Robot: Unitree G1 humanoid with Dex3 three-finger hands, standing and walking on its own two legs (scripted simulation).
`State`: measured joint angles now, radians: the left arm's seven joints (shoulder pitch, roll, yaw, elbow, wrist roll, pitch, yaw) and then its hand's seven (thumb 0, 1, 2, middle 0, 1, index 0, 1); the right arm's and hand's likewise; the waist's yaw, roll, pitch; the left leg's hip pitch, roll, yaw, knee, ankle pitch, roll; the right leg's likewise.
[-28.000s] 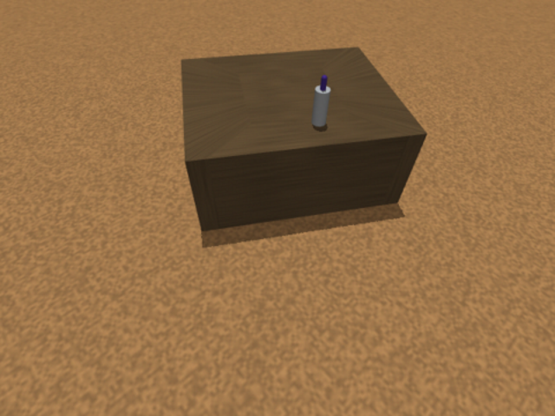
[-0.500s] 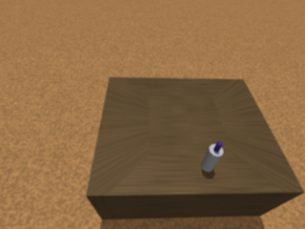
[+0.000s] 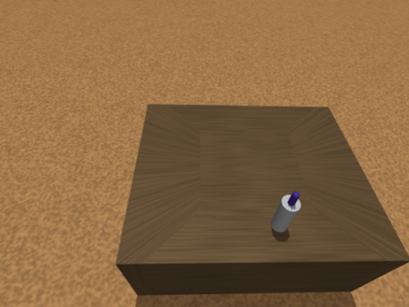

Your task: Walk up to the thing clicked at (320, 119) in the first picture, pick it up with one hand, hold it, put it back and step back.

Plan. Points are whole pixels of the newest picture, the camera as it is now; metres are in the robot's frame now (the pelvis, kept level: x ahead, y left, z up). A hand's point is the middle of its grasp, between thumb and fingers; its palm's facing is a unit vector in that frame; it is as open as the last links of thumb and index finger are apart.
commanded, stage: stand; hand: right
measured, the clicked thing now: (287, 210) +0.46 -0.26 -0.26
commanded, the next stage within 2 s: step back in 0.34 s
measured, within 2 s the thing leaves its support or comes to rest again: neither
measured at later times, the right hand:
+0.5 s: hand out of the picture +0.06 -0.27 -0.16, palm faces -0.03 +0.94 -0.35, open 7.4 cm
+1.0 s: hand out of the picture +0.00 -0.29 -0.19, palm faces -0.19 +0.91 -0.37, open 7.4 cm
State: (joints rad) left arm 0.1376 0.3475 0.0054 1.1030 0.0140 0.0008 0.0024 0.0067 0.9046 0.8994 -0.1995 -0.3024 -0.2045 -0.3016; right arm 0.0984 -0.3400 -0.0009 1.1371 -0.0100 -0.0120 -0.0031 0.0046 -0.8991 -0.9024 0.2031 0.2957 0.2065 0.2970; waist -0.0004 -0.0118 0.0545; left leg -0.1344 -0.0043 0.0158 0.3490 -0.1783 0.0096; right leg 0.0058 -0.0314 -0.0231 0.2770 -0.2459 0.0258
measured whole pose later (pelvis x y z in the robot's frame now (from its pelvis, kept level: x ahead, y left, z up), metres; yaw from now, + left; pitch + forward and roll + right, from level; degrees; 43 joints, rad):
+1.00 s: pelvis -0.12 -0.04 -0.03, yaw +6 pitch -1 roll +0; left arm 0.12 0.35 0.06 0.80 0.02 0.02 0.03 0.01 0.90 0.90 -0.20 -0.30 -0.21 -0.30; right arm 0.11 -0.40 -0.03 0.91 -0.02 0.06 -0.01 0.01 -0.90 -0.90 0.20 0.30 0.21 0.30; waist 0.02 0.04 0.23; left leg -0.35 -0.03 -0.07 0.84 -0.48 0.01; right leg -0.31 -0.03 -0.10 0.67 -0.33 -0.03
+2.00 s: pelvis -0.40 +0.00 -0.03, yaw +4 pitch -4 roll -1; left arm 0.09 0.39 0.07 0.81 0.01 0.07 0.03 0.01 0.90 0.90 -0.20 -0.30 -0.21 -0.30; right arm 0.19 -0.37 -0.04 0.88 -0.04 0.04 0.01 0.01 -0.90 -0.90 0.20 0.30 0.21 0.30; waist -0.02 -0.03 0.18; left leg -0.29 -0.02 -0.03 0.70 -0.35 0.03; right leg -0.47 0.04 0.10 1.02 -0.53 -0.02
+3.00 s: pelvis -0.66 -0.02 -0.02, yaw +1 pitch -3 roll -3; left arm 0.20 0.34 0.05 0.96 0.04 0.00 -0.01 0.01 0.90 0.90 -0.20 -0.30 -0.21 -0.30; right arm 0.13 -0.39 -0.05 0.92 -0.03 0.02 0.00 0.01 -0.90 -0.90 0.20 0.30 0.21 0.30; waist 0.02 0.05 0.09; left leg -0.32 0.05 -0.05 0.74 -0.42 0.01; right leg -0.19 0.05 0.01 0.57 -0.32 -0.01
